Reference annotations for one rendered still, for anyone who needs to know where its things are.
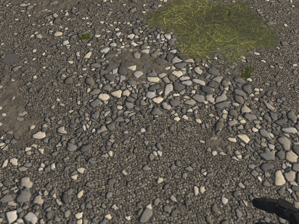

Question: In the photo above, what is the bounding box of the right robot hand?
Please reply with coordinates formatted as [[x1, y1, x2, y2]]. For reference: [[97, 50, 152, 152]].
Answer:
[[252, 198, 299, 224]]

